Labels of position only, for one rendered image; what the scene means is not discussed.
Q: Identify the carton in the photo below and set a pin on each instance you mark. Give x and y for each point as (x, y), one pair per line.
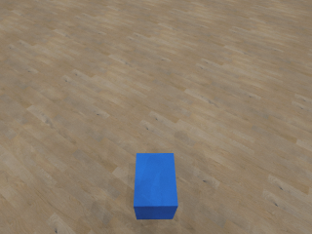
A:
(155, 195)

